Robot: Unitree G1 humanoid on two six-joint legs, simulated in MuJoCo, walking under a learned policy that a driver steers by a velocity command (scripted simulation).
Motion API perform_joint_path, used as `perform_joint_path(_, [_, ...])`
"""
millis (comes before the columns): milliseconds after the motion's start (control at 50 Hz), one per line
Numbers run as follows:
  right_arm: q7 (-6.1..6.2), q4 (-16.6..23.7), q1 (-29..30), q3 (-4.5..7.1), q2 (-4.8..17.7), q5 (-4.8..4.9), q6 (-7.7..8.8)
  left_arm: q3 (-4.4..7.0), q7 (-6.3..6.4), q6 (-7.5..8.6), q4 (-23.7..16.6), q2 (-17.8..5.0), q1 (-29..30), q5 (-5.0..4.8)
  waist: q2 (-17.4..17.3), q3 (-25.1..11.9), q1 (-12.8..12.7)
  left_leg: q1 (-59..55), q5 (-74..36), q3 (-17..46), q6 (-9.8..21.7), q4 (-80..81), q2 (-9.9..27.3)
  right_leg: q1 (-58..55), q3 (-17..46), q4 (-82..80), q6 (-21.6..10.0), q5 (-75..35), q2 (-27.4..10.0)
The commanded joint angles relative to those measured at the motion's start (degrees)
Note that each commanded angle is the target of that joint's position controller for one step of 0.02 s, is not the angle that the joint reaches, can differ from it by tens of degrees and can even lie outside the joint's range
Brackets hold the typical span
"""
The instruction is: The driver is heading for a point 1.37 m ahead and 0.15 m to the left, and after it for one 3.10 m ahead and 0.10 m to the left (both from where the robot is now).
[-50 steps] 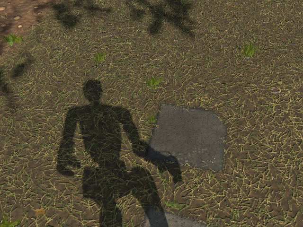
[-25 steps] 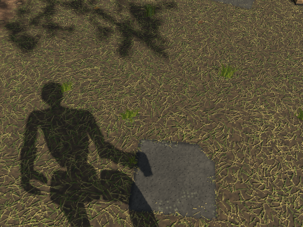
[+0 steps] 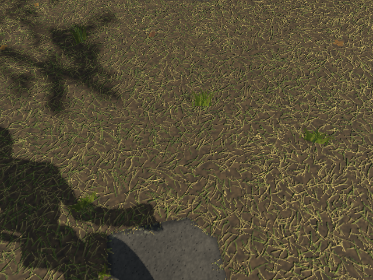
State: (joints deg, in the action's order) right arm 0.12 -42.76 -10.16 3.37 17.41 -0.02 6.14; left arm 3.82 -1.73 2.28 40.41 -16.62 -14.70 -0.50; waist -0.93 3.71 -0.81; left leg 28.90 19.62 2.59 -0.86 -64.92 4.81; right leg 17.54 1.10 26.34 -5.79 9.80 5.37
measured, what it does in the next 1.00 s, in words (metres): walks ahead: left foot, then right foot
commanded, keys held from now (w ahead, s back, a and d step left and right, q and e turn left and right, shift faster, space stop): w+e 0.08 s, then w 0.68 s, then w+q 0.18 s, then s+q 0.06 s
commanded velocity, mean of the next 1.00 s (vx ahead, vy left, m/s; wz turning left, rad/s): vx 0.49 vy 0.00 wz -0.13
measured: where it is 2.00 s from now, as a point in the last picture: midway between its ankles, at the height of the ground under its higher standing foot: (198, 193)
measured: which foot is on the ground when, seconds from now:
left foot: up 0.00-0.30, down 0.32-0.86, up 0.88-1.00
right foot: down 0.00-0.32, up 0.34-0.82, down 0.84-1.00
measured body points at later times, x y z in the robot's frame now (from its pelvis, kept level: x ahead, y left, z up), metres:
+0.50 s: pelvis +0.29 +0.06 +0.00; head +0.32 +0.06 +0.45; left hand +0.43 +0.31 -0.12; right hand +0.35 -0.23 -0.10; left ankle +0.34 +0.14 -0.74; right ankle +0.23 -0.08 -0.66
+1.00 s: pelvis +0.56 -0.04 +0.00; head +0.59 -0.06 +0.45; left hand +0.73 +0.21 -0.09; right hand +0.59 -0.33 -0.13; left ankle +0.50 +0.12 -0.65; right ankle +0.60 -0.14 -0.74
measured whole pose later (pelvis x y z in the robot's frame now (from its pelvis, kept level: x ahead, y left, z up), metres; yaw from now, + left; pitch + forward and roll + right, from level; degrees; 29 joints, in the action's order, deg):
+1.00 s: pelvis +0.56 -0.04 +0.00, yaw -4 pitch +1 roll -1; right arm 0.3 -48.7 -18.1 3.0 17.7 1.6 2.9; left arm 2.8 -1.3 5.1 41.7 -14.5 -9.7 0.7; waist -2.3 2.4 0.9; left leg 24.7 21.7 3.5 0.4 -65.2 2.4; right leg 17.3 -4.8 25.3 -2.5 9.3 0.8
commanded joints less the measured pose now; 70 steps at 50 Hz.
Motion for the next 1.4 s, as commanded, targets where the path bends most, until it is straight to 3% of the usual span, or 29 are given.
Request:
perform_joint_path(20, [0.23,3.49,-1.53,1.68,5.57,-0.9,-0.29,2.09,1.08,1.49,-4.63,-8.05,1.63,0.09,3.1,-6.16,1.85,6.23,-5.15,1.07,-1.75,5.5,1.6,-6.99,17.6,-13.58,-11.46,-14.5,-14.57])
perform_joint_path(120, [-0.46,5.75,8.26,0.16,2.39,-0.58,-0.24,2.32,2.46,1.09,-2.66,-8.92,-2.08,-0.45,5.14,-3.58,-1.84,2.83,-23.46,-0.17,-3.37,27.1,-1.77,-3.5,11.66,-13.45,-7.41,-9.54,-10.33])
perform_joint_path(200, [-1.77,7.01,13.12,0.14,3.49,0.33,0.67,2.11,2.42,1.04,0.05,-8.64,-6.62,-0.69,5.63,-2.15,-4.33,1.23,-26.98,0.35,-1.69,34.11,-2.63,-7.83,14.56,-11.44,-6.67,-5.46,-13.37])
perform_joint_path(300, [-1.88,5.67,5.86,1.64,6.68,0.05,1.43,2.19,2.54,0.15,1.14,-8.66,-6.03,-0.38,7.5,-3.99,0.52,-7.09,-17.04,-2.03,3.57,39.31,-4.65,-15.28,16.8,-1.18,-4.08,-21.71,-14.83])
perform_joint_path(320, [-1.58,4.14,-1.43,2.54,8.73,-0.5,1.63,1.45,2.41,0.08,0.66,-6.92,-5.67,0.02,5.95,-10.25,3.9,-19.06,-19.0,-0.03,6.18,37.89,-1.95,-12.4,14.17,8.91,-2.45,-24.63,-11.6])
perform_joint_path(340, [-1.44,3.3,-9.83,3.5,12.82,-1.15,1.61,0.23,2.48,0.38,-0.24,-3.91,-9.72,0.99,-3.04,-19.94,5.12,-38.11,-19.01,13.85,11.93,35.5,8.73,0.16,10.36,26.64,0.41,-9.78,-5.95])
perform_joint_path(360, [-2.17,0.49,-14.27,4.04,13.7,-0.41,0.88,-0.56,2.35,1.16,-0.01,-1.48,-15.34,-0.69,-18.71,-23.86,3.68,-49.94,-1.86,38.51,18.77,44.96,17.17,18.11,7.21,42.39,3.88,22.37,0.87])
perform_joint_path(380, [-2.3,0.79,-13.27,2.64,8.57,1.08,0.75,0.43,2.31,1.46,0.22,-7.12,-10.54,-1.5,-10.47,-17.43,5.65,-46.42,10.64,39.86,16.62,48.48,16.39,24.8,10.58,47.48,3.58,21.82,-2.46])
perform_joint_path(420, [-1.93,1.83,-6.2,1.4,5.81,0.18,0.05,0.76,2.23,1.74,-2.17,-8.14,-0.53,-0.76,-1.98,-5.87,4.62,-31.95,2.0,25.75,13.71,50.48,12.19,25.42,6.18,44.88,3.58,12.51,-7.34])
perform_joint_path(520, [-1.51,0.57,-4.65,0.75,4.81,0.11,0.45,0.3,1.82,1.45,-2.04,-3.77,-0.89,0.08,-4.47,-4.04,1.1,-22.29,-16.47,12.96,14.23,55.29,7.34,19.73,3.28,33.35,5.39,5.82,-11.47])
perform_joint_path(660, [-0.58,-2.63,-9.54,1.28,7.82,1.0,-0.71,-0.95,0.92,2.34,-5.08,-1.33,11.8,0.04,-2.76,-1.57,5.02,-22.34,-23.12,3.25,12.21,56.89,4.76,17.13,0.06,10.12,6.84,-13.38,-9.89])
perform_joint_path(760, [-0.24,-5.35,-13.42,1.51,8.67,1.33,-2.21,-0.76,-0.55,3.01,-7.47,-2.38,17.9,-0.53,-3.12,0.17,5.79,-29.95,-25.79,4.45,11.29,53.49,8.73,17.54,0.03,3.66,4.65,-10.54,-8.37])
perform_joint_path(800, [0.09,-5.8,-13.24,1.78,9.46,1.45,-2.86,-0.08,-0.74,3.37,-7.27,-3.93,15.66,-0.31,-3.76,-1.16,3.47,-31.5,-33.51,5.6,10.26,49.16,9.28,12.23,-0.3,1.63,3.18,-6.42,-7.03])
perform_joint_path(840, [0.3,-5.12,-11.34,1.32,8.89,1.2,-3.15,2.18,0.05,3.56,-3.46,-8.34,1.56,0.28,-3.04,-10.33,-4.14,-25.46,-42.28,2.8,7.63,33.37,4.88,-9.94,-0.88,0.18,0.09,-8.28,-6.73])
perform_joint_path(860, [0.33,-3.12,-11.14,-0.13,5.15,-0.49,-2.89,3.36,0.88,3.28,-1.87,-12.92,-9.35,1.12,4.2,-20.2,-7.8,-12.93,-23.87,0.46,5.38,14.99,0.51,-28.31,11.63,2.95,-3.52,-10.23,-18.8])
perform_joint_path(880, [0.0,-3.01,-19.49,-1.69,-0.54,0.66,-1.89,3.55,0.56,2.79,-0.88,-14.72,-10.03,1.06,19.0,-27.26,-3.45,6.72,13.61,1.01,2.73,-1.81,-7.46,-42.78,35.51,-3.19,-11.07,2.56,-30.01])
perform_joint_path(900, [-0.12,-3.84,-15.27,-0.04,6.35,2.01,-1.42,2.17,0.66,2.62,-1.38,-8.78,-9.26,0.6,11.5,-22.18,-5.99,12.08,13.31,6.0,2.82,-7.34,-4.57,-38.08,35.55,-6.88,-8.89,10.49,-28.05])
perform_joint_path(920, [-0.21,-2.16,-10.14,0.84,8.35,2.78,-1.21,1.44,0.87,2.71,-1.22,-6.95,-5.73,0.34,9.1,-13.77,-5.45,14.49,7.75,4.82,3.0,-7.5,-2.37,-30.57,26.82,-8.56,-6.69,9.1,-26.29])
perform_joint_path(960, [0.29,-1.87,-7.02,1.13,6.76,1.63,-1.83,0.59,0.63,3.18,-1.21,-4.34,1.47,1.04,5.28,-5.86,-1.73,10.06,0.42,3.6,1.68,-3.28,0.7,-16.78,15.6,-12.03,-5.37,-7.24,-22.23])
perform_joint_path(1040, [1.03,-1.82,-10.95,1.32,3.05,1.02,-5.03,0.85,1.15,4.29,-0.22,-4.44,8.09,1.85,6.6,-4.38,3.94,2.34,-1.61,1.26,-1.95,1.51,-0.03,-6.05,0.0,-11.99,-5.68,-42.95,-20.11])
perform_joint_path(1160, [-1.65,2.98,-4.09,0.92,2.1,0.42,-5.5,1.65,3.91,1.25,1.62,-7.39,7.75,0.77,6.11,-6.89,1.55,-2.38,-18.17,-2.92,-1.59,22.29,-0.81,-9.34,-9.14,-10.75,-5.08,-36.58,-18.71])
perform_joint_path(1240, [-3.18,5.04,-4.84,2.25,4.91,0.15,-6.19,2.09,4.35,-0.82,2.28,-8.31,8.68,-0.89,5.74,-6.41,2.68,-4.68,-13.02,-4.27,1.19,28.56,-2.26,-11.54,-8.72,-1.85,-3.46,-32.22,-20.92])
perform_joint_path(1280, [-2.75,4.15,-10.7,3.71,7.66,-0.34,-5.48,1.69,4.61,-1.49,2.67,-6.79,7.91,-1.26,2.43,-8.7,5.53,-14.44,-22.38,-5.54,4.55,38.34,-5.79,-9.42,-10.73,11.25,0.74,-30.7,-16.42])
perform_joint_path(1300, [-1.35,5.39,-11.97,5.32,13.87,-0.79,-5.02,1.19,4.3,-1.39,2.11,-5.88,4.94,0.76,-9.16,-11.07,5.22,-23.76,-57.38,7.66,8.89,40.6,3.11,-0.6,-12.49,25.89,5.95,-12.15,-10.3])
perform_joint_path(1320, [-0.49,7.49,-10.24,4.76,16.47,-2.68,-5.23,-0.03,3.68,-1.84,1.66,-2.57,1.84,2.87,-17.85,-15.41,1.35,-32.16,-82.19,27.73,20.95,38.94,17.28,13.8,-7.73,44.8,10.14,32.41,-0.02])
perform_joint_path(1340, [-0.7,8.62,-9.67,3.39,13.89,-1.91,-5.27,0.16,2.87,-2.52,3.98,-4.25,0.73,2.18,-9.43,-22.83,2.62,-31.95,-85.65,25.84,21.94,36.99,17.58,12.34,3.48,52.62,10.03,33.95,-1.77])
perform_joint_path(1360, [-1.0,9.9,-5.12,4.14,13.66,-1.87,-5.39,0.47,3.04,-3.19,2.61,-5.94,0.57,-0.16,-9.53,-24.55,1.23,-29.6,-56.53,26.85,22.37,40.49,15.77,14.95,5.8,52.76,8.91,27.97,-2.19])
perform_joint_path(1380, [-0.84,10.02,-1.42,3.81,10.85,0.08,-5.87,1.22,3.6,-3.7,3.28,-7.77,3.27,-0.1,-2.26,-18.88,0.8,-24.82,-27.07,24.21,17.84,44.16,10.63,17.54,5.66,47.86,8.22,21.04,-5.06])
perform_joint_path(1400, [-0.06,10.0,0.77,3.04,8.44,1.33,-6.57,1.54,4.02,-4.06,2.72,-7.89,5.78,0.33,-2.5,-14.18,0.43,-18.85,-5.1,21.89,14.37,47.39,7.26,17.28,4.84,41.75,7.93,15.97,-6.31])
